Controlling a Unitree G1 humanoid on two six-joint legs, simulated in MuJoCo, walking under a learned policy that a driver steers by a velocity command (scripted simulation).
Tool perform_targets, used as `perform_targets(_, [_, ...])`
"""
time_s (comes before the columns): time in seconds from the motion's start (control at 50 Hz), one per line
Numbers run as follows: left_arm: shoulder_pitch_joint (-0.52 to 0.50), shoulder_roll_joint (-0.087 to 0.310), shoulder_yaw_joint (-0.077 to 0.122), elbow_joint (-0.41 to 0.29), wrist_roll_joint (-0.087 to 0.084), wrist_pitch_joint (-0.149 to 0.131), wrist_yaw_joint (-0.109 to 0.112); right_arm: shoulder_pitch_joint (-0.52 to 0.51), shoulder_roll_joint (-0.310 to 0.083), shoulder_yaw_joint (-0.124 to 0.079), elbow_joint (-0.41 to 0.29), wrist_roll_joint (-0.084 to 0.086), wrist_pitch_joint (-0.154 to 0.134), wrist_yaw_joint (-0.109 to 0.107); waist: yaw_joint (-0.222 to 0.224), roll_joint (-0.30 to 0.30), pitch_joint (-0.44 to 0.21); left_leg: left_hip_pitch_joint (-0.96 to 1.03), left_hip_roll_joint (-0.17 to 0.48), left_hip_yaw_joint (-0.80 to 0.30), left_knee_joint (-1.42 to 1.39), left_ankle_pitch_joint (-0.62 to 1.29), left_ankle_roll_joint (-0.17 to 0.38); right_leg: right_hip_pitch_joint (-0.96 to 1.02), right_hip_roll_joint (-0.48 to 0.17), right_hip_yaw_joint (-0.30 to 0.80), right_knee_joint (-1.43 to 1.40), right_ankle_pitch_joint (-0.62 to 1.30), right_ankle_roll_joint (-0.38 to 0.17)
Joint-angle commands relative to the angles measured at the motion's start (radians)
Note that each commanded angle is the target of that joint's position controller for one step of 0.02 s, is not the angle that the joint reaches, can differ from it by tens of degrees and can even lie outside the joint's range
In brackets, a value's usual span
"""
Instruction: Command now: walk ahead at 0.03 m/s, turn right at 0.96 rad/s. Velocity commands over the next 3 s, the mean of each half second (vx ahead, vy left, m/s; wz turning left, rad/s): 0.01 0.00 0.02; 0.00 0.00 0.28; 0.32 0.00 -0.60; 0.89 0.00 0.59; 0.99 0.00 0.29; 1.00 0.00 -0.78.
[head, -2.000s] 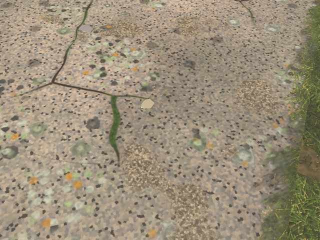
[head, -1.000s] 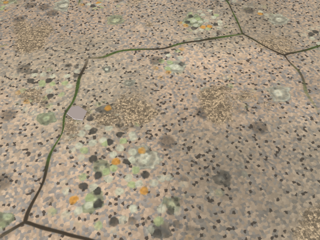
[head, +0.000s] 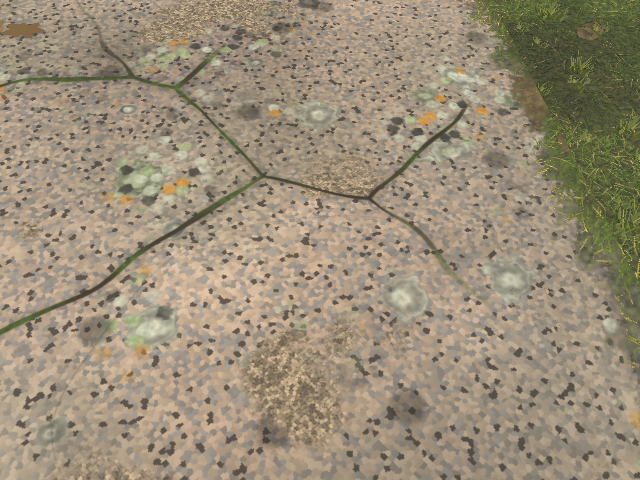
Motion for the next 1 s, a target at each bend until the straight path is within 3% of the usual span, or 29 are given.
perform_targets(0.02, [0.077, 0.119, 0.029, -0.039, 0.010, 0.009, -0.021, -0.037, -0.100, -0.027, -0.089, -0.004, 0.002, 0.006, 0.013, 0.141, -0.054, 0.112, 0.299, -0.183, -0.174, 0.283, 0.145, -0.130, -0.107, -0.111, 0.327, 0.006, 0.036])
perform_targets(0.08, [0.065, 0.092, 0.010, -0.043, -0.014, 0.022, -0.042, 0.018, -0.108, -0.031, -0.084, -0.014, 0.002, 0.009, -0.007, 0.179, -0.080, 0.125, 0.249, -0.073, -0.138, 0.457, 0.155, -0.125, -0.113, -0.166, 0.419, 0.047, 0.056])
perform_targets(0.14, [-0.007, 0.052, -0.013, -0.059, -0.019, 0.025, -0.029, 0.120, -0.121, -0.041, -0.042, -0.007, -0.012, 0.021, -0.056, 0.195, -0.092, 0.195, 0.261, -0.106, -0.112, 0.534, 0.182, -0.127, -0.080, -0.112, 0.317, 0.022, 0.052])
perform_targets(0.2, [-0.010, -0.004, -0.047, -0.036, -0.018, 0.032, -0.013, 0.093, -0.084, -0.023, -0.021, -0.002, -0.024, 0.035, -0.035, 0.220, -0.109, 0.184, 0.232, -0.117, -0.126, 0.398, 0.159, 0.007, -0.107, -0.116, 0.009, 0.010, 0.036])
perform_targets(0.24, [-0.051, 0.002, -0.057, -0.039, -0.016, 0.034, 0.004, 0.113, -0.145, -0.047, -0.008, -0.006, -0.011, 0.052, -0.061, 0.291, -0.081, 0.156, 0.202, -0.162, -0.121, 0.366, 0.166, 0.088, -0.116, -0.240, -0.142, -0.047, 0.030])
perform_targets(0.26, [-0.062, 0.012, -0.057, -0.044, -0.020, 0.031, 0.014, 0.154, -0.179, -0.063, 0.007, -0.008, 0.000, 0.061, -0.074, 0.300, -0.070, 0.162, 0.209, -0.202, -0.104, 0.425, 0.175, 0.092, -0.103, -0.246, -0.180, -0.040, 0.024])
perform_targets(0.3, [-0.043, 0.014, -0.061, -0.040, -0.031, 0.017, 0.027, 0.188, -0.195, -0.079, 0.022, -0.001, 0.013, 0.074, -0.063, 0.269, -0.081, 0.182, 0.226, -0.271, -0.072, 0.528, 0.175, 0.122, -0.103, -0.230, -0.300, 0.026, 0.007])
perform_targets(0.34, [0.031, 0.013, -0.066, -0.017, -0.025, -0.010, 0.041, 0.145, -0.181, -0.085, 0.013, 0.015, 0.021, 0.074, -0.014, 0.228, -0.115, 0.106, 0.196, -0.292, -0.029, 0.456, 0.121, 0.286, -0.131, -0.210, -0.525, 0.205, -0.023])
perform_targets(0.36, [0.061, 0.062, -0.055, -0.009, -0.013, -0.023, 0.050, 0.145, -0.143, -0.079, 0.002, 0.023, 0.019, 0.070, -0.013, 0.165, -0.146, -0.032, 0.156, -0.269, 0.013, 0.261, 0.067, 0.443, -0.228, -0.147, -0.566, 0.239, -0.052])
perform_targets(0.38, [0.051, 0.118, -0.046, -0.023, 0.002, -0.023, 0.058, 0.176, -0.036, -0.057, -0.015, 0.022, 0.017, 0.069, -0.030, -0.072, -0.150, -0.215, 0.044, -0.137, 0.217, -0.159, 0.012, 0.557, -0.490, 0.065, -0.598, 0.320, -0.115])
perform_targets(0.4, [-0.039, 0.159, -0.033, -0.042, -0.001, -0.011, 0.053, 0.161, -0.069, -0.066, -0.036, 0.012, 0.024, 0.055, -0.029, -0.231, -0.060, -0.292, -0.048, 0.053, 0.414, -0.443, -0.007, 0.336, -0.636, 0.129, -0.594, 0.559, -0.244])
perform_targets(0.42, [-0.068, 0.076, -0.053, -0.057, -0.001, -0.017, 0.048, 0.159, -0.134, -0.087, -0.013, -0.005, 0.037, 0.053, -0.045, -0.111, -0.025, -0.251, 0.019, 0.016, 0.574, -0.415, -0.010, 0.271, -0.600, 0.050, -0.583, 0.662, -0.265])
perform_targets(0.44, [-0.128, 0.009, -0.073, -0.070, -0.006, -0.022, 0.046, 0.195, -0.134, -0.098, 0.016, -0.004, 0.050, 0.059, -0.085, -0.072, -0.007, -0.238, 0.019, 0.022, 0.647, -0.357, -0.013, 0.246, -0.529, -0.052, -0.567, 0.685, -0.235])
perform_targets(0.46, [-0.166, -0.013, -0.081, -0.084, 0.000, -0.021, 0.047, 0.228, -0.130, -0.101, 0.036, -0.002, 0.061, 0.066, -0.103, -0.074, -0.002, -0.240, 0.023, 0.033, 0.700, -0.303, -0.028, 0.241, -0.473, -0.136, -0.559, 0.705, -0.202])
perform_targets(0.5, [-0.154, -0.003, -0.078, -0.087, 0.002, -0.029, 0.059, 0.219, -0.113, -0.099, 0.030, -0.001, 0.071, 0.087, -0.091, -0.115, -0.014, -0.282, 0.038, 0.059, 0.714, -0.239, -0.057, 0.299, -0.436, -0.214, -0.542, 0.739, -0.189])
perform_targets(0.56, [-0.073, 0.016, -0.066, -0.067, 0.004, -0.031, 0.059, 0.133, -0.084, -0.088, -0.017, 0.004, 0.076, 0.107, -0.037, -0.107, -0.022, -0.326, 0.060, 0.083, 0.608, -0.214, -0.081, 0.394, -0.469, -0.237, -0.527, 0.713, -0.203])
perform_targets(0.64, [-0.050, 0.051, -0.048, -0.058, 0.008, -0.040, 0.040, 0.070, -0.053, -0.074, -0.073, 0.007, 0.084, 0.125, -0.016, -0.121, -0.037, -0.228, 0.077, 0.124, 0.412, -0.230, -0.059, 0.388, -0.508, -0.298, -0.486, 0.713, -0.188])
perform_targets(0.72, [-0.021, 0.090, -0.032, -0.039, -0.004, -0.047, 0.015, 0.065, -0.052, -0.074, -0.102, 0.009, 0.075, 0.119, -0.016, -0.139, -0.068, -0.064, 0.027, 0.162, 0.221, -0.260, -0.011, 0.324, -0.513, -0.308, -0.394, 0.752, -0.163])
perform_targets(0.74, [-0.031, 0.091, -0.033, -0.032, -0.014, -0.044, 0.011, 0.104, -0.045, -0.072, -0.091, 0.001, 0.068, 0.111, -0.048, -0.117, -0.077, 0.010, 0.008, 0.158, 0.101, -0.191, 0.004, 0.292, -0.494, -0.316, -0.341, 0.723, -0.144])
perform_targets(0.76, [-0.029, 0.078, -0.038, -0.021, -0.023, -0.040, 0.005, 0.155, -0.052, -0.071, -0.071, -0.016, 0.052, 0.097, -0.089, -0.045, -0.094, 0.137, 0.009, 0.124, -0.092, -0.002, 0.014, 0.222, -0.461, -0.342, -0.262, 0.622, -0.099])
perform_targets(0.78, [0.002, -0.009, -0.067, -0.041, -0.022, -0.037, -0.001, 0.212, -0.128, -0.080, -0.062, -0.037, 0.032, 0.081, -0.094, 0.168, -0.175, 0.354, 0.236, -0.136, -0.180, 0.219, 0.040, 0.050, -0.387, -0.396, -0.082, 0.307, -0.032])
perform_targets(0.8, [0.005, -0.108, -0.101, -0.062, -0.016, -0.017, -0.005, 0.183, -0.170, -0.072, -0.074, -0.007, 0.017, 0.068, -0.082, 0.331, -0.192, 0.268, 0.479, -0.304, -0.170, 0.564, 0.191, -0.004, -0.260, -0.365, -0.027, -0.161, 0.004])
perform_targets(0.82, [-0.029, -0.047, -0.087, -0.026, -0.017, 0.002, -0.004, 0.187, -0.063, -0.043, -0.056, 0.002, 0.008, 0.058, -0.114, 0.173, -0.192, 0.221, 0.434, -0.191, -0.149, 0.537, 0.224, 0.076, -0.293, -0.234, 0.019, -0.151, 0.005])
perform_targets(0.84, [-0.031, -0.034, -0.079, -0.018, -0.033, 0.007, -0.013, 0.115, -0.047, -0.029, -0.052, -0.006, 0.008, 0.048, -0.077, 0.192, -0.111, 0.171, 0.392, -0.112, -0.155, 0.477, 0.207, 0.059, -0.261, -0.211, 0.044, -0.129, 0.000])
perform_targets(0.86, [-0.017, 0.007, -0.062, 0.001, -0.034, 0.004, -0.017, 0.054, -0.073, -0.036, -0.058, -0.009, 0.017, 0.036, -0.055, 0.193, -0.058, 0.154, 0.343, -0.048, -0.165, 0.403, 0.170, 0.027, -0.252, -0.206, 0.067, -0.075, -0.001])
perform_targets(0.88, [0.007, 0.045, -0.044, 0.020, -0.021, 0.004, -0.019, 0.033, -0.100, -0.043, -0.059, -0.002, 0.021, 0.023, -0.045, 0.218, -0.034, 0.158, 0.319, -0.001, -0.162, 0.423, 0.148, 0.000, -0.238, -0.222, 0.114, -0.027, -0.002])
perform_targets(0.9, [0.051, 0.060, -0.035, 0.042, -0.013, 0.004, -0.020, 0.035, -0.111, -0.047, -0.061, 0.001, 0.028, 0.017, -0.039, 0.213, -0.042, 0.169, 0.309, 0.038, -0.150, 0.472, 0.146, -0.010, -0.225, -0.237, 0.183, -0.002, 0.005])
perform_targets(0.94, [0.075, 0.046, -0.029, 0.055, -0.019, 0.011, -0.021, 0.030, -0.092, -0.044, -0.071, 0.001, 0.034, 0.014, -0.039, 0.156, -0.061, 0.176, 0.325, 0.078, -0.156, 0.413, 0.150, -0.035, -0.222, -0.246, 0.277, 0.024, 0.022])
perform_targets(1.0, [0.043, 0.023, -0.024, 0.034, -0.019, 0.025, -0.026, 0.011, -0.062, -0.039, -0.074, -0.008, 0.033, 0.004, -0.050, 0.162, -0.023, 0.159, 0.334, 0.109, -0.198, 0.192, 0.165, -0.094, -0.236, -0.270, 0.291, 0.067, 0.046])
